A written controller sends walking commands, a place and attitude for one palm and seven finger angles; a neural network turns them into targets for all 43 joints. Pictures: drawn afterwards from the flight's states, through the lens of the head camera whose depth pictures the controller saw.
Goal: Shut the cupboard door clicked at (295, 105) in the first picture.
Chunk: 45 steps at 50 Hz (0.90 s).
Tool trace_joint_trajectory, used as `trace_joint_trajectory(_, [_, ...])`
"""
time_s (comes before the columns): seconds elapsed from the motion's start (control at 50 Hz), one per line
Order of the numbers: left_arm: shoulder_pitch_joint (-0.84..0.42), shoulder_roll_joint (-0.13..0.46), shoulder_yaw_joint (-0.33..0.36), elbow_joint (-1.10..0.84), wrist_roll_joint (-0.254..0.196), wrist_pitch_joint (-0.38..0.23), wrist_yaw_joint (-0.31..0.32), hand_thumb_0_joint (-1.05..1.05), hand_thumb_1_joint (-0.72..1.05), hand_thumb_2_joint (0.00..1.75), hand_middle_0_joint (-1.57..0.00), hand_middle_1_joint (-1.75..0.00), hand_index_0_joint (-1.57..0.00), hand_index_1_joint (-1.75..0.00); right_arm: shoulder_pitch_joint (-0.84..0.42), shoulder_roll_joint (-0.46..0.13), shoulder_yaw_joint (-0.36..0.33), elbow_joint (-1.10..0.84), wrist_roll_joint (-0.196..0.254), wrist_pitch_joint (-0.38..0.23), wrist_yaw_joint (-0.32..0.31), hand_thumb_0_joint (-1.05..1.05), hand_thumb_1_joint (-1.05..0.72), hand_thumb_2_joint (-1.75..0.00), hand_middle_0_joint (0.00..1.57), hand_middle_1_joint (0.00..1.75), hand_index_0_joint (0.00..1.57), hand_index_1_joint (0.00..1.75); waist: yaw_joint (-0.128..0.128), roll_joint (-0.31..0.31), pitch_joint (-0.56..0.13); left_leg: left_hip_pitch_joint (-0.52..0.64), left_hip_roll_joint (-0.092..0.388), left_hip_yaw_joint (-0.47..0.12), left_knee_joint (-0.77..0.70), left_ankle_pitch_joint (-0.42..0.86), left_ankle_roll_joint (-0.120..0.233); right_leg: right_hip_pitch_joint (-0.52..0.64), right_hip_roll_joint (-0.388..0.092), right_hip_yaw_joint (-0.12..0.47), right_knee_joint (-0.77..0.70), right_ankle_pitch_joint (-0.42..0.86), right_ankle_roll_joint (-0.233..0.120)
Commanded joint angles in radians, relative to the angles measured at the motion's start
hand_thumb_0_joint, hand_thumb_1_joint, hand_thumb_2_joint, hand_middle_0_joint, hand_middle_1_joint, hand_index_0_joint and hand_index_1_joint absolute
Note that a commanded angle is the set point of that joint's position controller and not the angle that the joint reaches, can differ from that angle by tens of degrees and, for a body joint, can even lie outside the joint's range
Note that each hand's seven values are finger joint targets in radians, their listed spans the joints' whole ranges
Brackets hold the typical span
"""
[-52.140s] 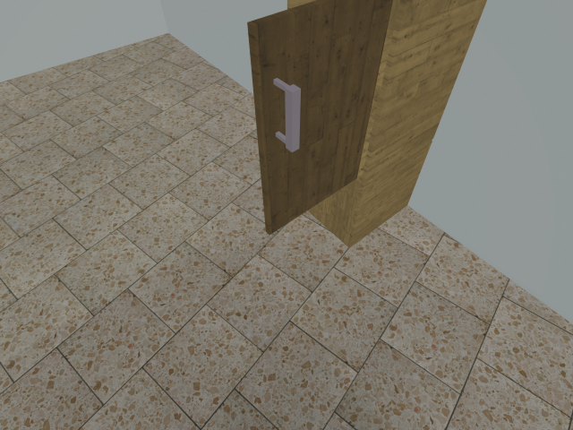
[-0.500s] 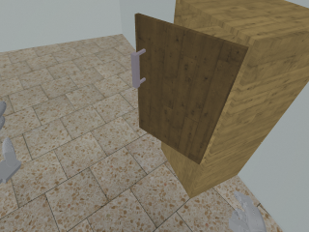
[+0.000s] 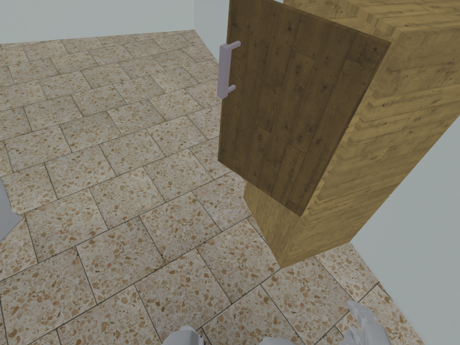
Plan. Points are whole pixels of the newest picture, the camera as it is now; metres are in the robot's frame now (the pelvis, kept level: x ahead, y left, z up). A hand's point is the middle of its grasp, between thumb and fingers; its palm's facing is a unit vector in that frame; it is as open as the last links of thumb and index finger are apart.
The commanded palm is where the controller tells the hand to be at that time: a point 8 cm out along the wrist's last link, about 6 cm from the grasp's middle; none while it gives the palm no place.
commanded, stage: step back with the hand held close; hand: left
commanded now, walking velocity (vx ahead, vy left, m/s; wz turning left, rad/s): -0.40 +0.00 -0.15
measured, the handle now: (229, 70) +0.77 +0.02 +0.09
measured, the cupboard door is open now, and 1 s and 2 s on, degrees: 28 28 28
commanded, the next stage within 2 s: stop stepping back and stand still in 0.16 s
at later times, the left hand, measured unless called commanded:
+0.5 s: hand out of the picture +0.10 +0.25 +0.20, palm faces +0.29 -0.86 -0.43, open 7.4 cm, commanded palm +0.03 +0.30 +0.20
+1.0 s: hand out of the picture +0.02 +0.27 +0.22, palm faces +0.26 -0.78 -0.56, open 7.4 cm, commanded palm -0.02 +0.31 +0.20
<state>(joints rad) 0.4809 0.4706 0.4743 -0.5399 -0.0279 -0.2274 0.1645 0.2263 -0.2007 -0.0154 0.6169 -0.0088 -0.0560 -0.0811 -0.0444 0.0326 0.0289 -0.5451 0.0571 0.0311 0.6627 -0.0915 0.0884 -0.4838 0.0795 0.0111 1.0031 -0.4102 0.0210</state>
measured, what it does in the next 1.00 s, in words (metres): walks backwards: right foot, then left foot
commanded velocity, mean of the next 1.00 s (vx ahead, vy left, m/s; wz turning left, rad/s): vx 0.09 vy -0.05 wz -0.02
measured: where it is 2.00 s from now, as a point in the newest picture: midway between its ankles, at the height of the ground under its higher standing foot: outside the picture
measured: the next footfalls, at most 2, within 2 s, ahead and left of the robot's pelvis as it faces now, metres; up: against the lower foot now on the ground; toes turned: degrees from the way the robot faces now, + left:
right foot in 0.22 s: -0.18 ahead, -0.13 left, +0.00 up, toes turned -6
left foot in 0.66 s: -0.08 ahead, +0.14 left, +0.00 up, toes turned -7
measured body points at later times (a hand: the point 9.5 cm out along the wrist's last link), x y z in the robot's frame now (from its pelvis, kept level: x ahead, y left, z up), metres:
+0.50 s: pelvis -0.14 +0.01 +0.01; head -0.17 +0.05 +0.46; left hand +0.08 +0.29 +0.23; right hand -0.04 -0.26 -0.05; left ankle +0.04 +0.07 -0.69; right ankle -0.21 -0.12 -0.71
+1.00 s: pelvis -0.21 +0.04 +0.03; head -0.24 +0.06 +0.48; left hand +0.00 +0.31 +0.25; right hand -0.12 -0.18 -0.07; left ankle -0.12 +0.15 -0.71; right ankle -0.24 -0.02 -0.70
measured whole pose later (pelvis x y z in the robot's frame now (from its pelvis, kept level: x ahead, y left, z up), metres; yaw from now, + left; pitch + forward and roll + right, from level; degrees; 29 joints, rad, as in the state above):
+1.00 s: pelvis -0.21 +0.04 +0.03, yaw -11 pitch +0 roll -2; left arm 0.64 0.54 0.47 -0.54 -0.03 -0.18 0.15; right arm 0.29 -0.11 0.05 0.63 -0.02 -0.04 -0.06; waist -0.04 0.02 -0.09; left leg -0.35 0.08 0.06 0.51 -0.28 0.00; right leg -0.23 0.05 -0.15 0.56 -0.44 -0.05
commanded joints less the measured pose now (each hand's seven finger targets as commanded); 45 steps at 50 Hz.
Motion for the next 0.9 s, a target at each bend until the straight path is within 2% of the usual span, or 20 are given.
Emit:
trace_joint_trajectory(0.0, [0.037,0.152,0.149,-0.201,-0.026,-0.086,0.023,0.0,0.9,0.9,-0.2,-0.3,-0.2,-0.3,-0.129,-0.15,-0.072,-0.142,0.011,-0.101,0.015,0.0,-0.9,-0.9,0.2,0.3,0.2,0.3,0.058,0.192,-0.214,-0.039,0.263,-0.214,-0.452,-0.515,0.016,0.251,0.012,-0.036,0.085,-0.102,-0.001])
trace_joint_trajectory(0.12, [-0.074,0.103,0.043,-0.2,-0.055,-0.077,0.0,0.0,0.9,0.9,-0.2,-0.3,-0.2,-0.3,-0.099,-0.132,-0.038,-0.075,-0.007,-0.127,0.026,0.0,-0.9,-0.9,0.2,0.3,0.2,0.3,0.045,0.2,-0.201,0.247,0.218,-0.167,-0.499,-0.404,-0.118,0.249,0.005,-0.067,-0.547,-0.156,-0.042])
trace_joint_trajectory(0.2, [-0.178,0.226,0.093,-0.258,-0.029,-0.108,0.014,0.0,0.9,0.9,-0.2,-0.3,-0.2,-0.3,-0.117,-0.079,-0.021,-0.053,-0.004,-0.108,0.01,0.0,-0.9,-0.9,0.2,0.3,0.2,0.3,0.047,-0.144,-0.236,0.426,0.026,0.044,0.032,-0.142,-0.147,0.047,-0.339,0.23,-0.764,0.423,-0.128])
trace_joint_trajectory(0.22, [-0.193,0.278,0.146,-0.27,-0.025,-0.118,0.021,0.0,0.9,0.9,-0.2,-0.3,-0.2,-0.3,-0.159,-0.073,-0.01,-0.078,-0.008,-0.117,-0.003,0.0,-0.9,-0.9,0.2,0.3,0.2,0.3,0.062,-0.144,-0.259,0.363,0.005,0.068,0.033,-0.15,-0.135,0.15,-0.341,0.169,-0.679,0.744,-0.102])
trace_joint_trajectory(0.26, [-0.163,0.218,0.092,-0.239,-0.029,-0.067,-0.004,0.0,0.9,0.9,-0.2,-0.3,-0.2,-0.3,-0.11,-0.097,-0.042,-0.078,0.019,-0.116,-0.02,0.0,-0.9,-0.9,0.2,0.3,0.2,0.3,0.012,-0.18,-0.352,0.517,-0.009,0.038,-0.06,0.189,-0.11,0.141,-0.209,0.024,-0.49,0.695,-0.042])
trace_joint_trajectory(0.3, [-0.07,0.201,0.119,-0.238,-0.039,-0.013,-0.013,0.0,0.9,0.9,-0.2,-0.3,-0.2,-0.3,-0.124,-0.129,-0.039,-0.123,0.021,-0.097,-0.015,0.0,-0.9,-0.9,0.2,0.3,0.2,0.3,0.032,0.137,-0.376,0.582,0.078,-0.086,-0.182,0.419,-0.04,0.147,-0.028,-0.069,-0.336,0.382,0.019])
trace_joint_trajectory(0.34, [-0.053,0.191,0.12,-0.171,-0.052,-0.013,-0.021,0.0,0.9,0.9,-0.2,-0.3,-0.2,-0.3,-0.14,-0.132,-0.027,-0.143,0.03,-0.096,0.003,0.0,-0.9,-0.9,0.2,0.3,0.2,0.3,0.037,0.218,-0.176,0.309,0.14,-0.198,-0.464,-0.345,-0.053,0.207,0.014,-0.067,-0.37,-0.216,-0.012])
trace_joint_trajectory(0.36, [0.008,0.18,0.143,-0.129,-0.053,0.002,-0.014,0.0,0.9,0.9,-0.2,-0.3,-0.2,-0.3,-0.158,-0.14,-0.019,-0.161,0.018,-0.082,0.002,0.0,-0.9,-0.9,0.2,0.3,0.2,0.3,0.044,0.283,-0.113,0.114,0.131,-0.205,-0.568,-0.643,-0.122,0.299,0.047,-0.124,-0.423,-0.231,-0.048])
trace_joint_trajectory(0.4, [0.082,0.178,0.154,-0.09,-0.056,0.024,-0.015,0.0,0.9,0.9,-0.2,-0.3,-0.2,-0.3,-0.128,-0.119,-0.023,-0.172,0.012,-0.051,0.003,0.0,-0.9,-0.9,0.2,0.3,0.2,0.3,0.048,0.267,-0.099,-0.043,0.04,-0.065,-0.497,-0.677,-0.223,0.423,0.036,-0.153,-0.504,-0.224,-0.094])
trace_joint_trajectory(0.42, [0.116,0.189,0.154,-0.107,-0.051,0.014,-0.017,0.0,0.9,0.9,-0.2,-0.3,-0.2,-0.3,-0.108,-0.112,-0.031,-0.173,0.02,-0.038,0.009,0.0,-0.9,-0.9,0.2,0.3,0.2,0.3,0.054,0.086,-0.102,0.055,-0.058,0.062,-0.174,-0.539,-0.205,0.259,-0.071,-0.032,-0.673,-0.3,-0.13])
trace_joint_trajectory(0.44, [0.159,0.245,0.197,-0.136,-0.056,0.004,-0.011,0.0,0.9,0.9,-0.2,-0.3,-0.2,-0.3,-0.1,-0.108,-0.047,-0.168,0.031,-0.029,0.01,0.0,-0.9,-0.9,0.2,0.3,0.2,0.3,0.051,-0.226,-0.086,0.204,-0.113,0.038,0.309,-0.356,-0.168,-0.099,-0.309,0.325,-0.87,-0.509,-0.204])
trace_joint_trajectory(0.46, [0.108,0.223,0.148,-0.219,-0.055,-0.002,-0.005,0.0,0.9,0.9,-0.2,-0.3,-0.2,-0.3,-0.109,-0.116,-0.051,-0.145,0.024,-0.016,0.008,0.0,-0.9,-0.9,0.2,0.3,0.2,0.3,0.039,-0.332,0.026,0.091,-0.091,-0.072,0.568,-0.304,-0.148,-0.224,-0.458,0.465,-0.932,-0.508,-0.281])
trace_joint_trajectory(0.5, [0.073,0.205,0.152,-0.225,-0.04,-0.013,-0.005,0.0,0.9,0.9,-0.2,-0.3,-0.2,-0.3,-0.077,-0.109,-0.035,-0.12,0.019,-0.026,0.012,0.0,-0.9,-0.9,0.2,0.3,0.2,0.3,0.019,-0.25,0.032,-0.08,0.007,-0.114,0.62,-0.255,-0.122,-0.082,-0.403,0.282,-0.835,-0.264,-0.255])
trace_joint_trajectory(0.54, [-0.125,0.162,0.059,-0.213,-0.01,-0.027,0.01,0.0,0.9,0.9,-0.2,-0.3,-0.2,-0.3,-0.103,-0.1,-0.005,-0.125,0.007,-0.05,0.006,0.0,-0.9,-0.9,0.2,0.3,0.2,0.3,0.01,-0.129,0.018,0.041,0.059,-0.042,0.235,-0.296,-0.101,0.006,-0.329,0.088,-0.739,-0.188,-0.157])
trace_joint_trajectory(0.62, [-0.361,0.097,-0.058,-0.08,0.012,-0.008,0.047,0.0,0.9,0.9,-0.2,-0.3,-0.2,-0.3,-0.015,-0.165,-0.047,-0.067,0.003,-0.111,-0.04,0.0,-0.9,-0.9,0.2,0.3,0.2,0.3,-0.004,0.044,-0.057,0.325,-0.02,0.048,-0.16,-0.28,-0.08,0.077,-0.213,-0.063,-0.447,-0.176,-0.095])
trace_joint_trajectory(0.66, [-0.398,0.111,-0.057,-0.201,0.021,-0.017,0.048,0.0,0.9,0.9,-0.2,-0.3,-0.2,-0.3,-0.037,-0.207,-0.053,-0.119,0.017,-0.126,-0.042,0.0,-0.9,-0.9,0.2,0.3,0.2,0.3,0.006,0.388,-0.041,0.378,0.269,-0.518,-0.445,-0.469,0.019,-0.138,-0.064,-0.089,-0.052,-0.216,-0.02])
trace_joint_trajectory(0.68, [-0.333,0.139,-0.017,-0.171,0.027,-0.02,0.042,0.0,0.9,0.9,-0.2,-0.3,-0.2,-0.3,-0.054,-0.177,-0.047,-0.125,0.015,-0.127,-0.032,0.0,-0.9,-0.9,0.2,0.3,0.2,0.3,0.006,0.283,0.004,0.305,0.311,-0.567,-0.517,-0.528,0.047,-0.144,-0.065,-0.028,0.061,-0.132,-0.027])
trace_joint_trajectory(0.7, [-0.302,0.191,0.029,-0.257,0.019,-0.029,0.031,0.0,0.9,0.9,-0.2,-0.3,-0.2,-0.3,-0.065,-0.132,-0.032,-0.1,0.003,-0.136,-0.018,0.0,-0.9,-0.9,0.2,0.3,0.2,0.3,0.008,0.314,-0.059,0.314,0.275,-0.582,-0.528,-0.564,-0.034,-0.14,-0.093,0.02,0.127,-0.092,-0.035])
trace_joint_trajectory(0.76, [-0.035,0.185,0.074,-0.374,0.007,-0.041,0.007,0.0,0.9,0.9,-0.2,-0.3,-0.2,-0.3,-0.087,-0.114,-0.029,-0.115,0.0,-0.127,0.026,0.0,-0.9,-0.9,0.2,0.3,0.2,0.3,0.032,0.168,-0.093,0.249,0.231,-0.387,-0.495,-0.526,-0.049,-0.059,-0.093,0.007,0.095,0.092,-0.028])
trace_joint_trajectory(0.88, [0.169,0.164,0.127,-0.154,-0.01,-0.003,0.014,0.0,0.9,0.9,-0.2,-0.3,-0.2,-0.3,-0.103,-0.1,-0.011,-0.128,-0.012,-0.044,0.019,0.0,-0.9,-0.9,0.2,0.3,0.2,0.3,0.037,0.263,-0.066,0.015,0.199,-0.143,-0.559,-0.635,-0.033,0.277,-0.016,-0.162,-0.263,0.016,-0.048])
